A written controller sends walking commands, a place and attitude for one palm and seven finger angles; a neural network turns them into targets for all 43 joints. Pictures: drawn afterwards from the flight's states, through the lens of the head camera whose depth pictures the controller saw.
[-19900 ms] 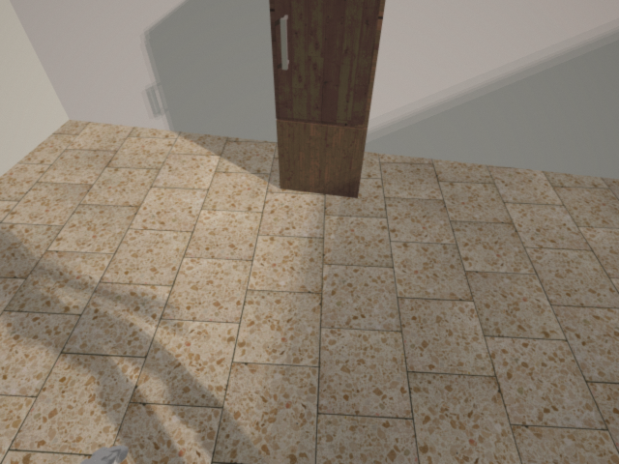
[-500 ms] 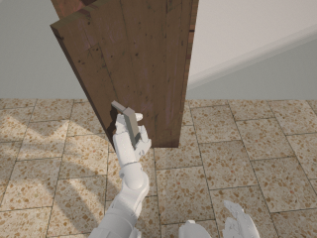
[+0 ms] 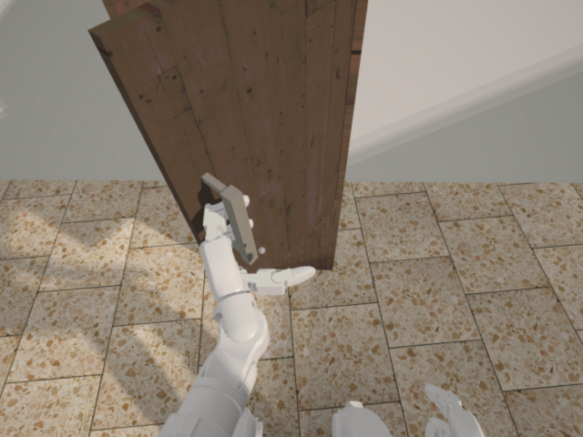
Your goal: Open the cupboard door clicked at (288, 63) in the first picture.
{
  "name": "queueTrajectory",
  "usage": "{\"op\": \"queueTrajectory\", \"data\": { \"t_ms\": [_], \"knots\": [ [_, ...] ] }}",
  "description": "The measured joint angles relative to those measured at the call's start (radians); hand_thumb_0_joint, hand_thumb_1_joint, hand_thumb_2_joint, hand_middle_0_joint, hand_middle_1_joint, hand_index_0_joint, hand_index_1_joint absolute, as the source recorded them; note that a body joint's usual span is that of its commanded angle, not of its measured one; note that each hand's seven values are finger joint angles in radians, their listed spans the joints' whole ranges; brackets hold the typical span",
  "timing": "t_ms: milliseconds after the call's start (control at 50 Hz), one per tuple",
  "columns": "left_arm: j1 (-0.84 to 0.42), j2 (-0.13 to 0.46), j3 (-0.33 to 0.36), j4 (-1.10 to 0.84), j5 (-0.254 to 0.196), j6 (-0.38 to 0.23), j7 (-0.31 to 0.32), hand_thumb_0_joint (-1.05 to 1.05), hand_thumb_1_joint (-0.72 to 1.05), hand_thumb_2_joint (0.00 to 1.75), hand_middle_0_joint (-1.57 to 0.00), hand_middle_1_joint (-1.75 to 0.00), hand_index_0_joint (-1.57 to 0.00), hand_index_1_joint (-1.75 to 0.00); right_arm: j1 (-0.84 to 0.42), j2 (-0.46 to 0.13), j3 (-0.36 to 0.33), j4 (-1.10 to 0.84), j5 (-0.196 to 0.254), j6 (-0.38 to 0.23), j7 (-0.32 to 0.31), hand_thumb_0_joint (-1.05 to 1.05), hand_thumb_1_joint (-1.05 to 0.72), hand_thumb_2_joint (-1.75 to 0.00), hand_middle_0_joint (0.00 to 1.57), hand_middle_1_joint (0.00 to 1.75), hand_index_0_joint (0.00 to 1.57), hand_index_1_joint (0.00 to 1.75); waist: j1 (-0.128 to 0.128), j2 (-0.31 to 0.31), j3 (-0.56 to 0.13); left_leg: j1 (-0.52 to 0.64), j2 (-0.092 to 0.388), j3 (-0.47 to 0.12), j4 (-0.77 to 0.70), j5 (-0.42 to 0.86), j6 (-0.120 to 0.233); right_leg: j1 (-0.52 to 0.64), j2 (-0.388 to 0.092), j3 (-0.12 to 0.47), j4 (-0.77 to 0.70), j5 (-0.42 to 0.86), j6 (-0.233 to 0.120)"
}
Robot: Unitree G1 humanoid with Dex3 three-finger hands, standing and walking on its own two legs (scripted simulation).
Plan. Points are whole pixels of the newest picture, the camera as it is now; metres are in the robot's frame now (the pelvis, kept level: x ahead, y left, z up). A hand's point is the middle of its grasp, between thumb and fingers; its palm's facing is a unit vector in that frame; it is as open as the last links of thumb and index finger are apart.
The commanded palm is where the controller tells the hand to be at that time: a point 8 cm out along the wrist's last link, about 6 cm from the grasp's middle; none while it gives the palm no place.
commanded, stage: open thumb and fingers to let go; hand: left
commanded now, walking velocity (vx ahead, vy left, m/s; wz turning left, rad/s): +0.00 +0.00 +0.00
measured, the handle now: (232, 222) +0.40 +0.09 +0.04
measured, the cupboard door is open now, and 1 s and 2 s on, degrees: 51 57 57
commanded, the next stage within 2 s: slide the hand sideways off the handle in 0.24 s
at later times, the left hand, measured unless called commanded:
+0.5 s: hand (263, 272) +0.33 +0.05 +0.03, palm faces -0.07 -0.99 -0.14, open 16.1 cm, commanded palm +0.31 +0.08 +0.03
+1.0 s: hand (243, 309) +0.28 +0.07 +0.04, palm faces -0.10 -0.99 -0.03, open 16.3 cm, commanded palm +0.26 +0.13 +0.03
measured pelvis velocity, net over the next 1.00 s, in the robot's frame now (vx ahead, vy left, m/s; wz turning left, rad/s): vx -0.01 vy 0.03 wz -0.02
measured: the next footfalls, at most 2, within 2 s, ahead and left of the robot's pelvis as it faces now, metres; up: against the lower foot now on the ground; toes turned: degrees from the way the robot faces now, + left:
none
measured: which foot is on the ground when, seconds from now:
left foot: down 0.00-1.00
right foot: down 0.00-1.00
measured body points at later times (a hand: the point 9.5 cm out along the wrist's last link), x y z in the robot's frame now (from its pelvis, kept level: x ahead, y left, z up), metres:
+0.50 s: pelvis -0.01 +0.02 -0.01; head +0.07 +0.01 +0.44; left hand +0.33 +0.10 +0.04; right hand +0.13 -0.20 -0.13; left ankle +0.01 +0.15 -0.66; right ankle +0.03 -0.08 -0.66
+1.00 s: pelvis -0.01 +0.03 -0.01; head +0.05 +0.01 +0.44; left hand +0.28 +0.12 +0.04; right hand +0.16 -0.20 -0.11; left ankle +0.01 +0.15 -0.66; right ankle +0.03 -0.08 -0.66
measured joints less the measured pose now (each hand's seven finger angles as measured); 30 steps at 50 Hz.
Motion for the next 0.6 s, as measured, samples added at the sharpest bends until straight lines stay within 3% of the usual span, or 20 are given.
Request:
{"op": "queueTrajectory", "data": {
  "t_ms": [240, 380, 420, 480, 540, 600],
  "knots": [
    [-0.063, -0.015, -0.01, 0.054, 0.022, 0.01, 0.047, -0.01, -0.49, 0.3, -0.23, -0.68, -0.22, -0.67, -0.006, 0.019, 0.015, 0.005, -0.009, -0.013, 0.002, 0.01, -0.91, -0.9, 0.2, 0.3, 0.2, 0.3, -0.004, 0.0, 0.002, -0.023, -0.001, 0.01, 0.023, -0.004, 0.017, -0.018, -0.001, 0.011, 0.004, 0.01, 0.016],
    [-0.055, -0.01, -0.033, 0.041, 0.025, 0.022, 0.03, -0.01, -0.49, 0.3, -0.31, -0.52, -0.27, -0.57, -0.005, 0.022, 0.017, 0.002, -0.008, -0.014, 0.008, 0.01, -0.91, -0.9, 0.2, 0.3, 0.2, 0.3, 0.001, 0.001, 0.002, -0.027, -0.004, 0.014, 0.031, -0.007, 0.025, -0.018, -0.004, 0.015, 0.005, 0.012, 0.023],
    [-0.025, 0.023, -0.051, 0.017, 0.029, -0.002, -0.077, -0.01, -0.49, 0.3, -0.3, -0.48, -0.23, -0.53, 0.006, 0.02, 0.019, -0.015, 0.001, -0.012, 0.008, 0.01, -0.91, -0.9, 0.2, 0.3, 0.2, 0.3, 0.0, -0.002, 0.007, -0.027, -0.012, 0.013, 0.035, -0.007, 0.029, -0.018, -0.011, 0.014, 0.012, 0.008, 0.026],
    [0.011, 0.11, -0.094, -0.011, 0.013, -0.042, -0.286, -0.01, -0.49, 0.3, -0.26, -0.42, -0.17, -0.45, 0.025, 0.009, 0.019, -0.036, 0.022, -0.013, 0.002, 0.01, -0.9, -0.9, 0.2, 0.3, 0.2, 0.3, 0.001, -0.001, 0.014, -0.021, -0.019, 0.012, 0.047, -0.012, 0.034, -0.01, -0.018, 0.014, 0.025, 0.0, 0.029],
    [0.028, 0.165, -0.133, -0.036, -0.066, -0.056, -0.458, -0.01, -0.49, 0.3, -0.22, -0.37, -0.14, -0.39, 0.038, -0.011, 0.022, -0.057, 0.053, -0.016, -0.008, 0.01, -0.9, -0.9, 0.2, 0.3, 0.2, 0.3, 0.001, 0.011, 0.028, -0.002, -0.021, 0.013, 0.053, -0.016, 0.039, 0.012, -0.02, 0.015, 0.026, -0.002, 0.034],
    [0.049, 0.14, -0.129, -0.059, -0.153, -0.041, -0.521, -0.01, -0.5, 0.3, -0.2, -0.34, -0.14, -0.35, 0.043, -0.025, 0.025, -0.073, 0.076, -0.017, -0.014, 0.01, -0.91, -0.9, 0.2, 0.3, 0.2, 0.3, 0.003, 0.018, 0.038, 0.024, -0.02, 0.025, 0.039, -0.013, 0.045, 0.034, -0.019, 0.027, 0.011, 0.007, 0.041]
  ]
}}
